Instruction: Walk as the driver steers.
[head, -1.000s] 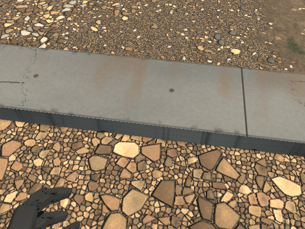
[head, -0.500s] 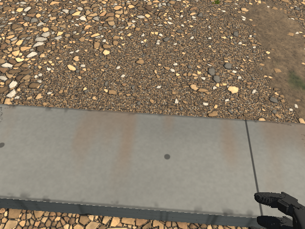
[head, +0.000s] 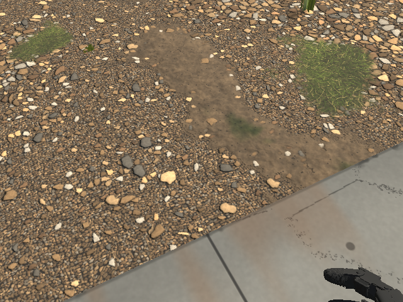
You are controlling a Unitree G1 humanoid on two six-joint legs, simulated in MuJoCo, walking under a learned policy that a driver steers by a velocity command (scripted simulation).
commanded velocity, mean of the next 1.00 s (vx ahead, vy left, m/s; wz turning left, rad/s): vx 1.00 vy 0.00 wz -0.08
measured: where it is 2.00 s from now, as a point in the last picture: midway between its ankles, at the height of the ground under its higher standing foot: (216, 96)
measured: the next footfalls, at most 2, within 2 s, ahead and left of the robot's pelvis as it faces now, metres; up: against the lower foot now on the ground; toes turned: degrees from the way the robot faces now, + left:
left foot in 0.20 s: +0.40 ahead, +0.18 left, +0.11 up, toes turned -15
right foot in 0.64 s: +0.66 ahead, -0.24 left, +0.11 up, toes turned -17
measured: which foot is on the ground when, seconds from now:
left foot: up 0.00-0.18, down 0.20-0.62, up 0.64-1.00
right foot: down 0.00-0.20, up 0.22-0.62, down 0.64-1.00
